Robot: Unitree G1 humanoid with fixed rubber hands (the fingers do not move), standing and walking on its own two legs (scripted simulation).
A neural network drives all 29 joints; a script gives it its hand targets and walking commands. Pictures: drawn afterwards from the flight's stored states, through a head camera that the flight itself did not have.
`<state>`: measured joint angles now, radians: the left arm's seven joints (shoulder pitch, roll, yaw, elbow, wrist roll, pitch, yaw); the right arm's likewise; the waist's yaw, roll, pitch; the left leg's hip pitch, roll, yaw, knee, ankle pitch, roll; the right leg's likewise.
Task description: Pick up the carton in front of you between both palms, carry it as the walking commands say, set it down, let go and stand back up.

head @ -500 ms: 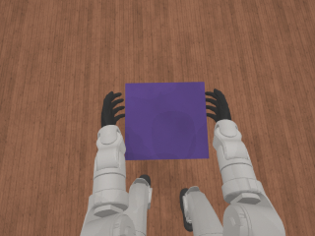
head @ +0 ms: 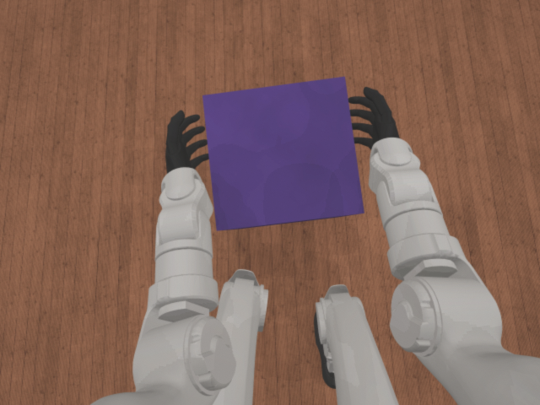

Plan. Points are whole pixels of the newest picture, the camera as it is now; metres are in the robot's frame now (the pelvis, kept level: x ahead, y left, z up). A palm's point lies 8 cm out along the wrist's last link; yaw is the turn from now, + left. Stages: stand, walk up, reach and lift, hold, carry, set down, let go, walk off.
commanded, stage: set down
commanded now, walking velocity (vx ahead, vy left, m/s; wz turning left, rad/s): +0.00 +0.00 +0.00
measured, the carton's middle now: (281, 168) +0.47 +0.05 -0.20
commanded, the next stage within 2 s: none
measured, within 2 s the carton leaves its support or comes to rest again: rests again in 0.76 s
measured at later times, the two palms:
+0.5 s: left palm (202, 183) +0.44 +0.19 -0.24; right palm (350, 149) +0.52 -0.09 -0.24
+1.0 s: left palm (211, 183) +0.46 +0.20 -0.32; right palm (341, 148) +0.56 -0.08 -0.33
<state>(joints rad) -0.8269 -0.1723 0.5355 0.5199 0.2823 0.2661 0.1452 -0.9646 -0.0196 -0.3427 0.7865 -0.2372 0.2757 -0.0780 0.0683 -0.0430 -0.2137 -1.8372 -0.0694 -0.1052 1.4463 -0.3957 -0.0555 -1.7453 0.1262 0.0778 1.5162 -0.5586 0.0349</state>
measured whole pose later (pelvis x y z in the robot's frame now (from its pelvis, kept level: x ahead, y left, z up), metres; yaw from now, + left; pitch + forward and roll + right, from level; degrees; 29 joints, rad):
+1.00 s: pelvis -0.03 -0.02 -0.17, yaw +1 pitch +45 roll +5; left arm -1.27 -0.03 0.66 0.72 0.16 0.24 0.11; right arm -1.61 -0.31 -0.01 1.21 -0.07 0.24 -0.08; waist 0.17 -0.02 0.19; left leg -2.29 -0.07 -0.07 2.00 -0.49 -0.13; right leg -2.25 0.19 0.07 2.13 -0.66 0.02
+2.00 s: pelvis -0.03 -0.02 -0.19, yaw +2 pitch +40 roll +6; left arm -1.39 0.08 0.75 0.94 0.22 0.14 0.02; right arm -1.61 -0.34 -0.09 1.17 -0.18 0.16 0.04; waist 0.15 0.03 0.31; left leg -2.26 -0.06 -0.03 2.07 -0.51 -0.12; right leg -2.24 0.12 0.06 2.22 -0.67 -0.01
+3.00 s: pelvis -0.02 +0.00 -0.02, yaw +2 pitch +49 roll +2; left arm -1.05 0.08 0.40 0.57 -0.06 0.25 0.19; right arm -1.41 -0.48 -0.07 1.02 -0.02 0.25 0.09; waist 0.18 -0.04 0.00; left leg -1.96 -0.04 -0.02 1.48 -0.37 -0.03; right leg -1.91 0.04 0.05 1.59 -0.53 0.00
